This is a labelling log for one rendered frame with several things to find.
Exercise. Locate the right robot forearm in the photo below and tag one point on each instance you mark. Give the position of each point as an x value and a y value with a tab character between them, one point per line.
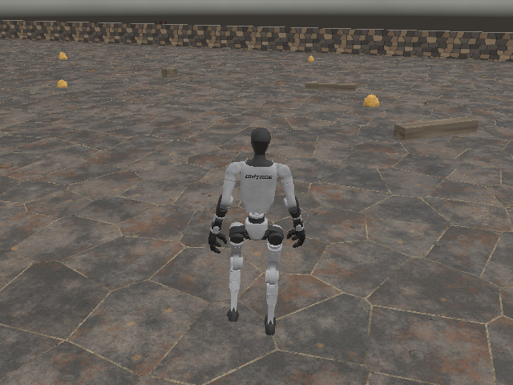
295	213

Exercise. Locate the robot left upper arm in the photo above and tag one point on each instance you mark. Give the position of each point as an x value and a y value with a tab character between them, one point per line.
229	183

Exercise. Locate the left robot forearm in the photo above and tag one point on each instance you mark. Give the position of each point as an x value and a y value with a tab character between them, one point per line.
219	217

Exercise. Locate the left robot thigh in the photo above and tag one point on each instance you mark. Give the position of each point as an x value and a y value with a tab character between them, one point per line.
236	239

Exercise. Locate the robot thigh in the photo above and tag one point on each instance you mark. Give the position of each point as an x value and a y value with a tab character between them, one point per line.
275	238
236	239

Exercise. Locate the robot right upper arm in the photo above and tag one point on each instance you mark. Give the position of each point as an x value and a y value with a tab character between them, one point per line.
288	186

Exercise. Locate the right robot thigh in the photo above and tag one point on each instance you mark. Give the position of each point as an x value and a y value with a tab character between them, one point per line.
275	238

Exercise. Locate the robot right hand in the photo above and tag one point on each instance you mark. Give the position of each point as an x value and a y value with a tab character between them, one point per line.
300	235

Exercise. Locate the robot left hand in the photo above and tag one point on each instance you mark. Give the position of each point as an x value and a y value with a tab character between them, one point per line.
213	243

